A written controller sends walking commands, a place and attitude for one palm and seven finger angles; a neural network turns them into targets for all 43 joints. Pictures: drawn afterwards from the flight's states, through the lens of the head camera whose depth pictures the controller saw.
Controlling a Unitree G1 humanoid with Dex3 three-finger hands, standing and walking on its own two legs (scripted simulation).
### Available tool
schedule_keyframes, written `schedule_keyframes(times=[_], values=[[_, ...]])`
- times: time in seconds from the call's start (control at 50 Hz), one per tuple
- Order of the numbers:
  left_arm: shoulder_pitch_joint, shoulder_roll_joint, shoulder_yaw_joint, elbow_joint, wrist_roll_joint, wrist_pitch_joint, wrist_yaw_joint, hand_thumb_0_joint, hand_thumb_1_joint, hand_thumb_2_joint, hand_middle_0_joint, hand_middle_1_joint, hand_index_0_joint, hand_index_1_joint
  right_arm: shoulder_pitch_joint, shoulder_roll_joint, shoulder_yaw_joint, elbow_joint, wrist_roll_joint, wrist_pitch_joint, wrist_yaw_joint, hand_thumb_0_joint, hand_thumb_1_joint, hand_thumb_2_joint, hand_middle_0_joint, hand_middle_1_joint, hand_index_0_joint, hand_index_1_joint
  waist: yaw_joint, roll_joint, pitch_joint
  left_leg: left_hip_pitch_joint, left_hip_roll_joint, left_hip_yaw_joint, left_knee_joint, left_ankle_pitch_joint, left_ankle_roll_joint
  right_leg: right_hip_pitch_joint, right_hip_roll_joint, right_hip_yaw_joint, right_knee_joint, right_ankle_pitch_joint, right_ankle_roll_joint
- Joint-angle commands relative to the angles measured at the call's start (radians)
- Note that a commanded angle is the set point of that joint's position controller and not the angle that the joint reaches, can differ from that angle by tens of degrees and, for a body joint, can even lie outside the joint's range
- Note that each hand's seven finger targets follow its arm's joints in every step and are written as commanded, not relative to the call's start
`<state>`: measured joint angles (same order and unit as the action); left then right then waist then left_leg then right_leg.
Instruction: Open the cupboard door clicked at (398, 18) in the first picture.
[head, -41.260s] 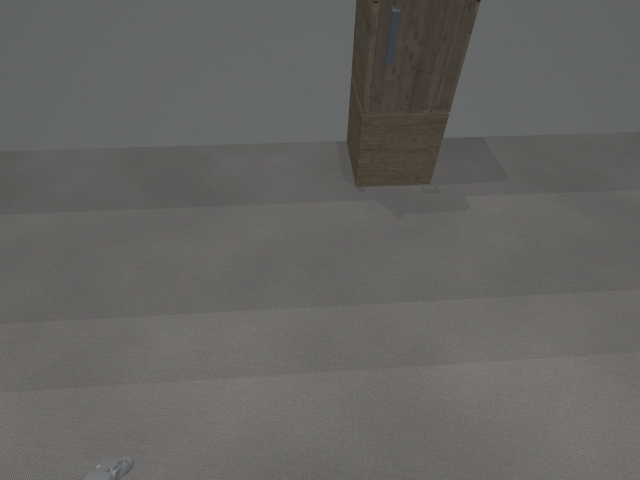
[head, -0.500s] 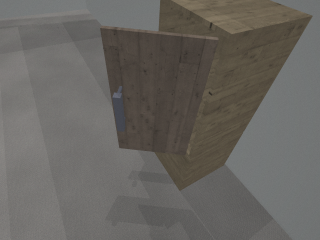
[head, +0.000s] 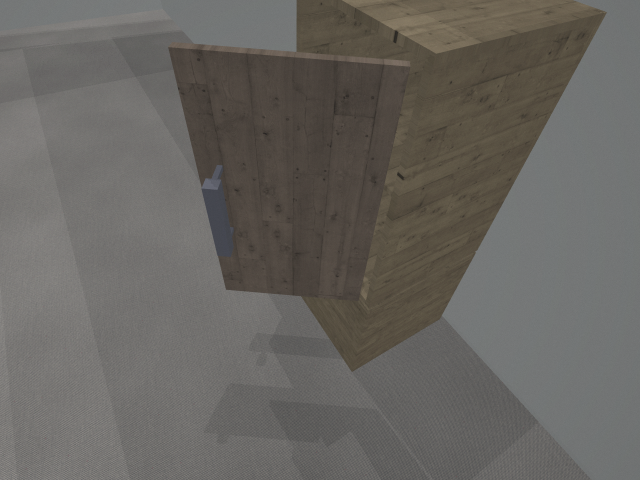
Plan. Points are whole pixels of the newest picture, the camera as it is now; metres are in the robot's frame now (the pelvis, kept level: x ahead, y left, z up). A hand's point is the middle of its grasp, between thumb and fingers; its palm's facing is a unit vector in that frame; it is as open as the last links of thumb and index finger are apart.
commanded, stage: look again from close up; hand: left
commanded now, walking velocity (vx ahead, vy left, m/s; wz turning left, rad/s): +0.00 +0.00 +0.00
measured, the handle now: (222, 212) +0.56 +0.22 -0.04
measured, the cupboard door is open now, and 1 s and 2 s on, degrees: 54 54 54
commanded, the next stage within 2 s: shuffle to correct the standing spot in 0.48 s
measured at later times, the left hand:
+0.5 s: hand out of the picture -0.04 +0.23 -0.18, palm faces +0.02 -0.98 -0.19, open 7.3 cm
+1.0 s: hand out of the picture -0.11 +0.21 -0.20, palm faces +0.06 -1.00 -0.07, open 7.3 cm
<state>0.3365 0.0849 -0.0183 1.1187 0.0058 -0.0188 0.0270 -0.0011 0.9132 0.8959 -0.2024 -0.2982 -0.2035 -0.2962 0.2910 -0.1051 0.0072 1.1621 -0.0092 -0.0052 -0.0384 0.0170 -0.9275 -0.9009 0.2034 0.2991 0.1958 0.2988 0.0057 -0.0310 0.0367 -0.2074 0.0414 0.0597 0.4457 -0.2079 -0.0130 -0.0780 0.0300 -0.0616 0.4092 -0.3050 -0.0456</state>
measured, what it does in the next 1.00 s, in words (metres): lifts its left foot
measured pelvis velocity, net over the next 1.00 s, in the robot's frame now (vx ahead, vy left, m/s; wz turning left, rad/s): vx -0.04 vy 0.07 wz -0.01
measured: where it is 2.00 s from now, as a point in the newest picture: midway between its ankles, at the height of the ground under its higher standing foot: outside the picture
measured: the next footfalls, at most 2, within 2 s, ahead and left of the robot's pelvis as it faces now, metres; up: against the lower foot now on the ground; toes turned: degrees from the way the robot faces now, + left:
right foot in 1.42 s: +0.11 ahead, -0.11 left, +0.00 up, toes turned -8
left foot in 1.68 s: +0.04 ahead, +0.11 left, +0.00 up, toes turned +0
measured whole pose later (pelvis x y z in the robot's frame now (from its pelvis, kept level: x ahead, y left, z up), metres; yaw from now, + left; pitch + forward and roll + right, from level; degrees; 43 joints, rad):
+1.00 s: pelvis -0.04 +0.07 -0.01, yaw -1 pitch +0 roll -1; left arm 0.46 0.13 0.03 1.09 0.03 0.03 0.01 0.00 0.91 0.90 -0.20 -0.30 -0.20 -0.30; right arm 0.36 -0.12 -0.03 1.04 -0.03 -0.03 -0.02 0.01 -0.91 -0.90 0.20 0.30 0.20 0.30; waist 0.01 -0.08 -0.03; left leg -0.29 -0.01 0.10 0.60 -0.30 0.08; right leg -0.37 -0.02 -0.02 0.83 -0.41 -0.03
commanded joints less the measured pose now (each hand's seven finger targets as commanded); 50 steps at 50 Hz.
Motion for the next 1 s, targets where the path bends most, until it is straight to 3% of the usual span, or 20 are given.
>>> schedule_keyframes(times=[0.0,0.02,0.04,0.08,0.14,0.18,0.26,0.4,0.56,0.64,0.7,0.78,0.82,0.84,0.88,0.9,0.92,0.94,0.96,0.98], values=[[0.164,0.145,0.028,0.014,0.020,-0.037,0.053,0.000,0.900,0.900,-0.200,-0.300,-0.200,-0.300,-0.091,-0.120,-0.019,-0.109,0.008,-0.031,0.005,0.000,-0.900,-0.900,0.200,0.300,0.200,0.300,0.048,0.057,0.073,-0.035,0.051,-0.027,0.202,0.132,0.005,-0.163,-0.207,0.230,-0.108,0.729,0.065],[0.149,0.190,0.039,-0.009,0.021,-0.052,0.055,0.000,0.900,0.900,-0.200,-0.300,-0.200,-0.300,-0.050,-0.089,-0.010,-0.160,0.004,-0.018,0.006,0.000,-0.900,-0.900,0.200,0.300,0.200,0.300,-0.014,-0.038,0.047,-0.122,0.013,-0.019,0.206,-0.034,0.013,-0.031,-0.259,0.196,-0.043,1.162,0.074],[0.139,0.168,0.035,-0.027,0.017,-0.049,0.050,0.000,0.900,0.900,-0.200,-0.300,-0.200,-0.300,0.024,-0.049,-0.013,-0.145,-0.001,-0.023,-0.001,0.000,-0.900,-0.900,0.200,0.300,0.200,0.300,-0.030,-0.057,-0.045,-0.111,-0.019,-0.002,0.179,-0.116,0.034,0.055,-0.257,0.157,0.053,1.323,0.063],[0.113,0.153,0.028,-0.042,0.008,-0.040,0.046,0.000,0.900,0.900,-0.200,-0.300,-0.200,-0.300,0.077,-0.080,-0.024,-0.128,0.001,-0.027,-0.002,0.000,-0.900,-0.900,0.200,0.300,0.200,0.300,-0.039,-0.148,-0.145,-0.052,-0.004,-0.026,0.100,-0.010,0.035,0.088,-0.206,0.103,0.107,1.103,-0.005],[0.082,0.121,0.028,-0.075,0.010,-0.018,0.037,0.000,0.900,0.900,-0.200,-0.300,-0.200,-0.300,0.071,-0.112,-0.024,-0.129,-0.003,-0.028,-0.002,0.000,-0.900,-0.900,0.200,0.300,0.200,0.300,-0.020,0.021,-0.053,-0.005,0.062,-0.090,0.061,0.210,0.054,-0.091,-0.131,0.107,0.056,0.414,-0.008],[0.088,0.124,0.028,-0.073,0.014,-0.008,0.030,0.000,0.900,0.900,-0.200,-0.300,-0.200,-0.300,0.046,-0.116,-0.024,-0.134,-0.006,-0.024,0.000,0.000,-0.900,-0.900,0.200,0.300,0.200,0.300,-0.009,0.092,0.039,-0.052,0.067,-0.117,0.029,0.157,0.062,-0.160,-0.108,0.114,0.024,0.183,-0.011],[0.082,0.137,0.027,-0.088,0.016,0.005,0.020,0.000,0.900,0.900,-0.200,-0.300,-0.200,-0.300,0.039,-0.140,-0.028,-0.159,-0.010,-0.013,0.008,0.000,-0.900,-0.900,0.200,0.300,0.200,0.300,-0.007,0.068,0.112,-0.149,0.057,-0.162,-0.063,-0.146,0.068,-0.205,-0.087,0.118,-0.002,-0.061,-0.011],[0.097,0.136,0.028,-0.110,0.020,0.016,0.012,0.000,0.900,0.900,-0.200,-0.300,-0.200,-0.300,0.031,-0.186,-0.039,-0.180,-0.012,-0.014,0.013,0.000,-0.900,-0.900,0.200,0.300,0.200,0.300,0.009,0.068,0.063,-0.200,0.102,-0.262,-0.211,-0.349,0.093,-0.147,-0.067,0.058,0.063,-0.037,0.008],[0.149,0.141,0.028,-0.098,0.022,0.014,0.009,0.000,0.900,0.900,-0.200,-0.300,-0.200,-0.300,0.020,-0.184,-0.042,-0.173,-0.009,-0.007,0.019,0.000,-0.900,-0.900,0.200,0.300,0.200,0.300,0.015,0.043,0.038,-0.192,0.079,-0.232,-0.212,-0.357,0.080,-0.154,-0.083,0.078,0.024,-0.068,0.008],[0.208,0.132,0.035,-0.081,0.030,0.023,0.003,0.000,0.900,0.900,-0.200,-0.300,-0.200,-0.300,0.022,-0.195,-0.051,-0.162,-0.016,0.009,0.021,0.000,-0.900,-0.900,0.200,0.300,0.200,0.300,0.020,0.074,0.042,-0.220,0.087,-0.231,-0.230,-0.527,0.086,-0.167,-0.048,0.043,0.044,-0.230,0.005],[0.257,0.127,0.045,-0.060,0.028,0.025,-0.005,0.000,0.900,0.900,-0.200,-0.300,-0.200,-0.300,0.002,-0.182,-0.056,-0.164,-0.016,0.015,0.020,0.000,-0.900,-0.900,0.200,0.300,0.200,0.300,0.030,0.014,0.073,-0.257,0.036,-0.166,-0.157,-0.469,0.068,-0.163,-0.056,0.093,-0.004,-0.256,-0.018],[0.191,0.182,0.074,-0.073,0.018,0.017,0.002,0.000,0.900,0.900,-0.200,-0.300,-0.200,-0.300,0.033,-0.100,-0.055,-0.166,-0.018,0.021,0.022,0.000,-0.900,-0.900,0.200,0.300,0.200,0.300,-0.020,-0.200,0.039,-0.157,-0.085,0.030,0.354,-0.168,0.030,-0.341,-0.265,0.366,-0.265,-0.502,-0.116],[0.067,0.193,0.085,-0.119,0.017,0.009,0.015,0.000,0.900,0.900,-0.200,-0.300,-0.200,-0.300,0.091,-0.099,-0.064,-0.151,-0.018,0.026,0.025,0.000,-0.900,-0.900,0.200,0.300,0.200,0.300,-0.078,-0.188,0.025,-0.081,-0.038,-0.011,0.529,-0.144,0.040,-0.458,-0.299,0.350,-0.299,-0.419,-0.125],[0.007,0.178,0.078,-0.130,0.021,0.003,0.015,0.000,0.900,0.900,-0.200,-0.300,-0.200,-0.300,0.126,-0.081,-0.060,-0.146,-0.012,0.012,0.031,0.000,-0.900,-0.900,0.200,0.300,0.200,0.300,-0.108,-0.169,0.066,-0.032,-0.015,-0.004,0.421,-0.192,0.046,-0.510,-0.274,0.282,-0.257,-0.390,-0.101],[0.071,0.142,0.057,-0.110,0.025,0.006,0.008,0.000,0.900,0.900,-0.200,-0.300,-0.200,-0.300,0.169,-0.065,-0.040,-0.126,-0.008,-0.024,0.030,0.000,-0.900,-0.900,0.200,0.300,0.200,0.300,-0.065,-0.009,0.128,0.045,-0.029,0.012,0.010,-0.221,0.039,-0.493,-0.162,0.183,-0.028,-0.351,-0.068],[0.116,0.108,0.051,-0.107,0.022,0.010,0.004,0.000,0.900,0.900,-0.200,-0.300,-0.200,-0.300,0.229,-0.117,-0.051,-0.110,-0.012,-0.038,0.020,0.000,-0.900,-0.900,0.200,0.300,0.200,0.300,-0.071,0.198,0.118,0.086,0.078,-0.194,-0.154,-0.377,0.064,-0.545,-0.083,0.121,0.205,-0.291,-0.040],[0.119,0.080,0.048,-0.123,0.024,0.007,-0.009,0.000,0.900,0.900,-0.200,-0.300,-0.200,-0.300,0.288,-0.191,-0.069,-0.105,-0.017,-0.043,0.007,0.000,-0.900,-0.900,0.200,0.300,0.200,0.300,-0.078,0.393,0.132,0.119,0.292,-0.506,-0.300,-0.487,0.138,-0.674,-0.018,-0.006,0.447,-0.229,0.003],[0.061,0.105,0.057,-0.154,0.035,0.009,-0.019,0.000,0.900,0.900,-0.200,-0.300,-0.200,-0.300,0.283,-0.225,-0.074,-0.111,-0.019,-0.037,-0.007,0.000,-0.900,-0.900,0.200,0.300,0.200,0.300,-0.075,0.276,0.166,0.047,0.380,-0.593,-0.363,-0.526,0.224,-0.703,-0.077,0.069,0.595,-0.169,0.003],[0.057,0.113,0.065,-0.151,0.039,0.007,-0.027,0.000,0.900,0.900,-0.200,-0.300,-0.200,-0.300,0.219,-0.196,-0.067,-0.130,-0.020,-0.039,-0.004,0.000,-0.900,-0.900,0.200,0.300,0.200,0.300,-0.041,0.150,0.137,-0.010,0.350,-0.546,-0.361,-0.508,0.234,-0.671,-0.106,0.094,0.666,-0.084,-0.001],[0.052,0.103,0.065,-0.131,0.042,0.006,-0.029,0.000,0.900,0.900,-0.200,-0.300,-0.200,-0.300,0.174,-0.164,-0.058,-0.134,-0.020,-0.047,-0.001,0.000,-0.900,-0.900,0.200,0.300,0.200,0.300,-0.021,0.129,0.127,-0.078,0.308,-0.482,-0.353,-0.439,0.209,-0.628,-0.110,0.091,0.701,-0.030,0.005]])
